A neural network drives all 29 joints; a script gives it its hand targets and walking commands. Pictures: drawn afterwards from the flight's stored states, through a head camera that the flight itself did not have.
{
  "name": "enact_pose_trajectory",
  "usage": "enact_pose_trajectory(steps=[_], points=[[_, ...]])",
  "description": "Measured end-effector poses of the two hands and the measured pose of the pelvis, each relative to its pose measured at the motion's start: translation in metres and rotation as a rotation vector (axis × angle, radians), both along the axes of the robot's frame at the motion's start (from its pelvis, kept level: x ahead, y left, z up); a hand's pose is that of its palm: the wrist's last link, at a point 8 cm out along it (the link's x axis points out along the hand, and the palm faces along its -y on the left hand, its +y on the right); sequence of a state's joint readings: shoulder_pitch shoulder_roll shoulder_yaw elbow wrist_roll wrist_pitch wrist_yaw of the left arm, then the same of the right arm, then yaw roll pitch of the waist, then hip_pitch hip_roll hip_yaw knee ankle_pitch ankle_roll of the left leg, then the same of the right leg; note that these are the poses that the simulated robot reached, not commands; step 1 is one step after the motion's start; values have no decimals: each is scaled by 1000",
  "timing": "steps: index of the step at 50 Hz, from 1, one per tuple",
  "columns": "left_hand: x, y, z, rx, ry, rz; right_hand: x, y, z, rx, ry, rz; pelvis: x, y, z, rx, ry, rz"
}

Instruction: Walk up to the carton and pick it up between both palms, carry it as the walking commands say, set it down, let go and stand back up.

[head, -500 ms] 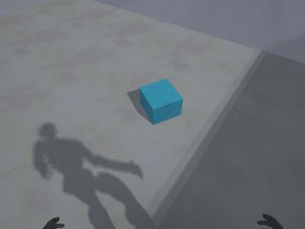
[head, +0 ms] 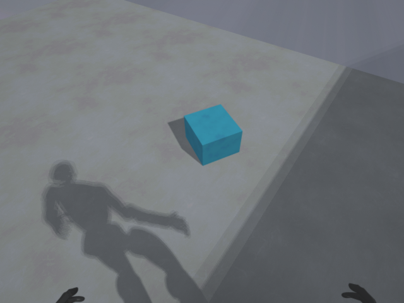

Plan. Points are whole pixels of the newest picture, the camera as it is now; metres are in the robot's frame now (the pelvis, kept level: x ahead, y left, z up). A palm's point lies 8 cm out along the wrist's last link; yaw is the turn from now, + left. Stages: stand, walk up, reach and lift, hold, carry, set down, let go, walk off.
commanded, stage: stand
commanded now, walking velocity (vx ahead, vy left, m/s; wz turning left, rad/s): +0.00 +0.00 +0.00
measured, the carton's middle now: (212, 134) +1.18 -0.04 -0.68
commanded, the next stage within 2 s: walk up in 0.12 s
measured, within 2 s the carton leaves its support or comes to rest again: neither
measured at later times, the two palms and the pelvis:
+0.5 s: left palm out of the picture +0.09 +0.27 -0.12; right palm out of the picture +0.07 -0.32 -0.14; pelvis +0.03 -0.03 -0.01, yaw -1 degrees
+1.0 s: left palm (85, 297) +0.16 +0.29 -0.16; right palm (282, 207) +0.37 -0.20 -0.13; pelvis +0.24 +0.04 -0.02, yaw -1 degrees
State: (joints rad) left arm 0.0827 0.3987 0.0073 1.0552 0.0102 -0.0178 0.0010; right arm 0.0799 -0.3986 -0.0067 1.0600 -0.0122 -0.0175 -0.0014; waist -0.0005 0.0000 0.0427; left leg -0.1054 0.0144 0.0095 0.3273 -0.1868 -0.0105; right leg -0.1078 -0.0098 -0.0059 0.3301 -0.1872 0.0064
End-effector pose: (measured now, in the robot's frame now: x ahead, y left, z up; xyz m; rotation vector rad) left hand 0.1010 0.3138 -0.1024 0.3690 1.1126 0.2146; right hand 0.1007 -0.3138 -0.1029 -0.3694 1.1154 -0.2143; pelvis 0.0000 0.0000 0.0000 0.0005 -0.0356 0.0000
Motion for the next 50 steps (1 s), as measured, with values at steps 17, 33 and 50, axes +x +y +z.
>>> enact_pose_trajectory(steps=[17, 33, 50], points=[[4, -2, -1, -22, 9, 8, -5, -4, 0, -15, 6, -31, 3, -2, 0, -1, 19, -15], [-110, -76, -4, -84, 342, 221, 78, 31, -33, 224, 25, 50, 79, -24, 2, 34, 30, -25], [63, -26, -56, -198, 366, 227, 267, 118, -30, 149, -54, 78, 242, 45, -20, -6, 56, -22]])
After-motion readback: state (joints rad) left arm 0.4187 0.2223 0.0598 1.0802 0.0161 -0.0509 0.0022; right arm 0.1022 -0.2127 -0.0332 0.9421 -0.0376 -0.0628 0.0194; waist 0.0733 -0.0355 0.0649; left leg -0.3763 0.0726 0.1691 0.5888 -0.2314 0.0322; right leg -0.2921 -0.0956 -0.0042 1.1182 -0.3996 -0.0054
